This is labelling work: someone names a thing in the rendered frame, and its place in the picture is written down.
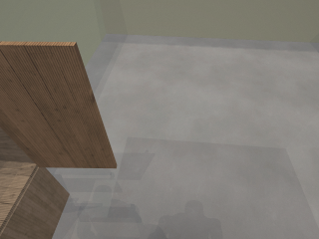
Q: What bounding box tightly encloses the cupboard door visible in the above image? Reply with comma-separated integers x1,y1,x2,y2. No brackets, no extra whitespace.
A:
0,41,117,168

